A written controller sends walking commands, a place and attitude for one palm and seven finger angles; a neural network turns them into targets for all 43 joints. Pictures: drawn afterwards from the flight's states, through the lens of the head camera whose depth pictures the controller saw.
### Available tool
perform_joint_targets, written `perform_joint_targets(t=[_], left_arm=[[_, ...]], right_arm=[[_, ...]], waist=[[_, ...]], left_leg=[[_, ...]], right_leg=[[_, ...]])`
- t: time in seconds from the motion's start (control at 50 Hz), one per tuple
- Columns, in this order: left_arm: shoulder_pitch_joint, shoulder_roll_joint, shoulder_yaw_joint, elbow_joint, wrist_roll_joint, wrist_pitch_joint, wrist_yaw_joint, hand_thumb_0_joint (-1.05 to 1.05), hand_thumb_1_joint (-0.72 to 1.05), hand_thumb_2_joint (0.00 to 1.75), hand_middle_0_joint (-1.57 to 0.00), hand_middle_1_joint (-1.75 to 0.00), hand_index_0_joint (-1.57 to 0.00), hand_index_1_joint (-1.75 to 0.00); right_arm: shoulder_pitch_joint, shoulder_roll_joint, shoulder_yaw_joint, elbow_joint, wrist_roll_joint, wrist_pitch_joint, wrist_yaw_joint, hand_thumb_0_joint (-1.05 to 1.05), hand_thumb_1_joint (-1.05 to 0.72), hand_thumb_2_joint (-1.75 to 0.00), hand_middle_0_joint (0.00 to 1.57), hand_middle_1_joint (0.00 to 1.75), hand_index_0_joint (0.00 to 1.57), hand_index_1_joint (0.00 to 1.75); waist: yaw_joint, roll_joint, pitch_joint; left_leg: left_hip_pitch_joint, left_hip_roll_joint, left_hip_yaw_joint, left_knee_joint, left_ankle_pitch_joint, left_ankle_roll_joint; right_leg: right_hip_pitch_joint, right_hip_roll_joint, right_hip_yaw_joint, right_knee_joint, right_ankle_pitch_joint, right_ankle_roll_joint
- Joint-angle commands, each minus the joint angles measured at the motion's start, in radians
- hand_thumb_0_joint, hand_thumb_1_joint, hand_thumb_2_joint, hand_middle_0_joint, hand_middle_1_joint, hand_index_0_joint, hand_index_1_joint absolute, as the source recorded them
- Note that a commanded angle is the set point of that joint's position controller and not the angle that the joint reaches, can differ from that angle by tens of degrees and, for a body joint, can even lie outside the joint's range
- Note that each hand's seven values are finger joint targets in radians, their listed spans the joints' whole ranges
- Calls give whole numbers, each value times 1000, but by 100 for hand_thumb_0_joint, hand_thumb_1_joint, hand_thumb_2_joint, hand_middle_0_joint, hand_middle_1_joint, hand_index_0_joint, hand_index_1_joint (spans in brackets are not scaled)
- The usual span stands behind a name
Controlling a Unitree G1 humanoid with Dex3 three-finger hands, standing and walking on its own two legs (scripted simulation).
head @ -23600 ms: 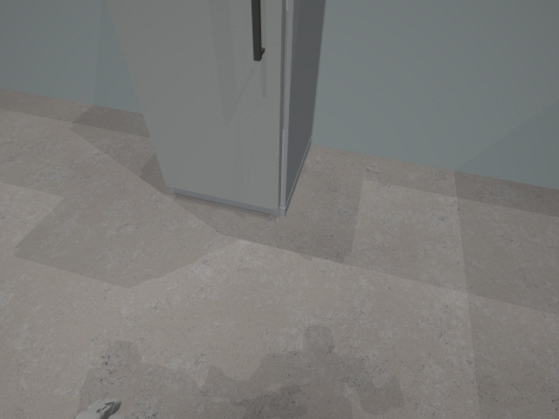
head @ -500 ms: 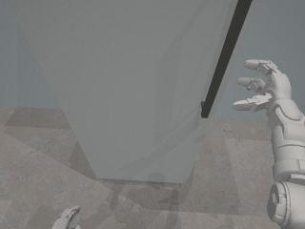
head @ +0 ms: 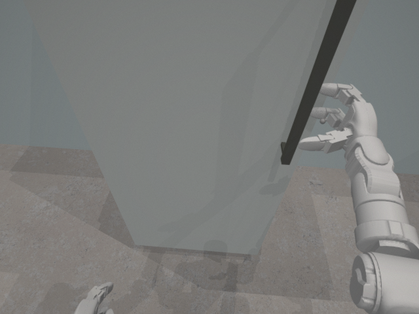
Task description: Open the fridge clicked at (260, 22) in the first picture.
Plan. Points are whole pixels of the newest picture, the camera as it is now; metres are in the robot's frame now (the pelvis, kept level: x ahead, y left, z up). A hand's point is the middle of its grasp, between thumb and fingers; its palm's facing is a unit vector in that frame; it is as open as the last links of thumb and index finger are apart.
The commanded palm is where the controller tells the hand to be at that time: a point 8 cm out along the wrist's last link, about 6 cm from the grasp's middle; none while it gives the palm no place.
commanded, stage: feel for the door with the fingertips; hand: right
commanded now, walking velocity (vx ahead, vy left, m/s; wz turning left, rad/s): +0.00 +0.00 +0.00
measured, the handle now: (314, 72) +0.48 -0.13 +0.25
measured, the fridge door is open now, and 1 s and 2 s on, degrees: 0 0 0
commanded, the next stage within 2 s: slide the fingers in behind the handle in 0.06 s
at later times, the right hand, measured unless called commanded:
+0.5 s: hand (320, 121) +0.43 -0.16 +0.18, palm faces +0.00 +1.00 +0.01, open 13.9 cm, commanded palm +0.41 -0.21 +0.18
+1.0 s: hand (312, 123) +0.42 -0.14 +0.18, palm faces -0.03 +1.00 +0.02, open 14.0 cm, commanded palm +0.40 -0.19 +0.18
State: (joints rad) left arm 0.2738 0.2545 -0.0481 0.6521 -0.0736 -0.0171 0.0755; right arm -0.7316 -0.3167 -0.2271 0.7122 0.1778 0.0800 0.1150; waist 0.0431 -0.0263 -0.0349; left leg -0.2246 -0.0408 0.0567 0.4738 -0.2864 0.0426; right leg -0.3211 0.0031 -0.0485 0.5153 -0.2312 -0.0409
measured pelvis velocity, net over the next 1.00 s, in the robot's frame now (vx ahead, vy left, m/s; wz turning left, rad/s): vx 0.00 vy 0.00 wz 0.00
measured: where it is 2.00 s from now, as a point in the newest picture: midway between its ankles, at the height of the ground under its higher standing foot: outside the picture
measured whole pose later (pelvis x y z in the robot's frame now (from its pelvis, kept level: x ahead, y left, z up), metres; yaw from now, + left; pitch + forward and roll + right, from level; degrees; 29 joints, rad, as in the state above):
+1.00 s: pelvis +0.00 +0.00 +0.00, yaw +0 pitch +1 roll +1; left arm 0.26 0.26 -0.04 0.65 -0.08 -0.02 0.06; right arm -0.68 -0.25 -0.16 0.62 0.19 0.09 0.10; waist 0.02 -0.04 -0.05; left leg -0.20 -0.03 0.06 0.46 -0.29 0.04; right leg -0.30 0.01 -0.05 0.50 -0.23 -0.04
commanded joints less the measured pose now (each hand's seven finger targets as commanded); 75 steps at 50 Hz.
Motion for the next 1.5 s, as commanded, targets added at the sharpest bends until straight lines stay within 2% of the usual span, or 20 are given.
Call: perform_joint_targets(t=[0.0, 0.1, 0.14, 0.18, 0.2, 0.24, 0.36, 0.5, 0.54, 0.6, 0.64, 0.68, 0.82, 0.88, 0.98, 1.08, 1.14, 1.3, 1.42, 1.48], left_arm=[[-13, 142, 56, -105, 3, -41, 13, 0, 90, 90, -20, -30, -20, -30], [-2, 146, 61, -106, 0, -49, 9, 0, 90, 90, -20, -30, -20, -30], [8, 149, 61, -93, -1, -47, 12, 0, 90, 90, -20, -30, -20, -30], [16, 151, 63, -94, 1, -50, 11, 0, 90, 90, -20, -30, -20, -30], [11, 153, 64, -92, -2, -53, 10, 0, 90, 90, -20, -30, -20, -30], [9, 147, 62, -96, -2, -57, 7, 0, 90, 90, -20, -30, -20, -30], [2, 149, 66, -106, -5, -64, 1, 0, 90, 90, -20, -30, -20, -30], [-20, 147, 63, -123, -8, -54, 0, 0, 90, 90, -20, -30, -20, -30], [-26, 140, 62, -128, -7, -54, 0, 0, 90, 90, -20, -30, -20, -30], [-31, 142, 60, -131, -2, -50, 3, 0, 90, 90, -20, -30, -20, -30], [-40, 134, 58, -136, -4, -52, 4, 0, 90, 90, -20, -30, -20, -30], [-32, 139, 62, -127, -2, -51, 5, 0, 90, 90, -20, -30, -20, -30], [-50, 131, 62, -128, -6, -53, 2, 0, 90, 90, -20, -30, -20, -30], [-44, 134, 63, -125, -1, -50, -2, 0, 90, 90, -20, -30, -20, -30], [-59, 130, 58, -124, 2, -37, -3, 0, 90, 90, -20, -30, -20, -30], [-70, 122, 56, -139, 8, -31, -2, 0, 90, 90, -20, -30, -20, -30], [-71, 114, 56, -134, 6, -39, -6, 0, 90, 90, -20, -30, -20, -30], [-66, 127, 56, -120, 2, -31, 2, 0, 90, 90, -20, -30, -20, -30], [-66, 114, 56, -118, 8, -45, -1, 0, 90, 90, -20, -30, -20, -30], [-52, 119, 61, -112, 11, -53, -7, 0, 90, 90, -20, -30, -20, -30]], right_arm=[[-539, -252, -62, -173, 1, -94, 0, 0, 50, -30, 30, 120, 30, 120], [-600, -207, -18, -157, 16, -122, 27, 0, 50, -30, 30, 120, 30, 120], [-600, -243, -50, -99, 20, -125, 28, 0, 50, -30, 30, 120, 30, 120], [-627, -205, -15, -90, 27, -135, 33, 0, 50, -30, 30, 120, 30, 120], [-617, -233, -39, -92, 25, -141, 34, 0, 50, -30, 30, 120, 30, 120], [-618, -181, 0, -109, 26, -147, 39, 0, 50, -30, 30, 120, 30, 120], [-547, -191, -16, -169, 32, -161, 41, 0, 50, -30, 30, 120, 30, 120], [-437, -223, -55, -203, 29, -119, 23, 0, 50, -30, 30, 120, 30, 120], [-477, -190, -29, -240, 26, -109, 13, 0, 50, -30, 30, 120, 30, 120], [-457, -246, -77, -272, 21, -106, -4, 0, 50, -30, 30, 120, 30, 120], [-474, -185, -25, -299, 19, -106, -2, 0, 50, -30, 30, 120, 30, 120], [-448, -198, -38, -280, 21, -103, -3, 0, 50, -30, 30, 120, 30, 120], [-483, -92, 49, -318, 28, -69, 4, 0, 50, -30, 30, 120, 30, 120], [-426, -107, 22, -313, 35, -64, -8, 0, 50, -30, 30, 120, 30, 120], [-430, -97, 22, -290, 22, -41, -40, 0, 50, -30, 30, 120, 30, 120], [-449, -139, -11, -356, 1, -60, -69, 0, 50, -30, 30, 120, 30, 120], [-466, -63, 53, -375, 2, -76, -62, 0, 50, -30, 30, 120, 30, 120], [-429, -83, 29, -276, 17, -22, -51, 0, 50, -30, 30, 120, 30, 120], [-535, -62, 57, -358, 6, -78, -69, 0, 50, -30, 30, 120, 30, 120], [-470, -68, 42, -342, 10, -101, -71, 0, 50, -30, 30, 120, 30, 120]], waist=[[9, 5, -290], [27, -9, -319], [30, 32, -295], [46, 74, -286], [29, 46, -299], [30, 2, -321], [8, 7, -342], [-14, 34, -276], [-6, 11, -278], [-16, 33, -301], [-7, 16, -309], [0, 52, -295], [10, -26, -313], [-3, 50, -322], [0, 80, -253], [-21, 36, -313], [-7, -16, -317], [-4, 88, -236], [4, -9, -313], [-7, 23, -338]], left_leg=[[-23, 23, -55, -69, 277, -19], [-58, 19, -51, -63, 281, -18], [-54, 19, -52, -67, 280, -20], [-57, 21, -51, -68, 273, -27], [-51, 22, -54, -63, 272, -23], [-64, 19, -49, -58, 279, -19], [-37, 15, -47, -55, 292, -17], [-15, 17, -50, -66, 285, -20], [-30, 15, -48, -70, 272, -20], [9, 19, -55, -70, 291, -20], [-1, 16, -50, -67, 294, -19], [-12, 14, -48, -75, 287, -23], [-52, 13, -40, -72, 292, -14], [-26, 10, -31, -71, 301, -14], [-22, 15, -35, -80, 290, -21], [23, 19, -43, -74, 303, -14], [-14, 12, -37, -72, 302, -11], [-4, 17, -41, -95, 280, -21], [-5, 17, -47, -88, 277, -15], [9, 11, -38, -79, 298, -12]], right_leg=[[216, -9, 67, -31, 200, -18], [253, -10, 77, -14, 216, -16], [226, -8, 76, -15, 199, -19], [209, -7, 73, -13, 180, -24], [209, -6, 74, -16, 179, -22], [245, -3, 78, -12, 201, -19], [251, -6, 76, -16, 220, -18], [201, -8, 63, -31, 195, -23], [220, -8, 63, -35, 188, -21], [213, -8, 60, -38, 199, -25], [239, -9, 62, -38, 215, -21], [241, -15, 61, -31, 214, -23], [306, -12, 77, -27, 253, -13], [298, -16, 83, -31, 273, -12], [246, -11, 71, -42, 231, -16], [265, -11, 66, -47, 255, -14], [312, -16, 73, -43, 275, -7], [230, -10, 65, -60, 202, -17], [287, -5, 67, -51, 224, -14], [303, -11, 73, -46, 264, -11]])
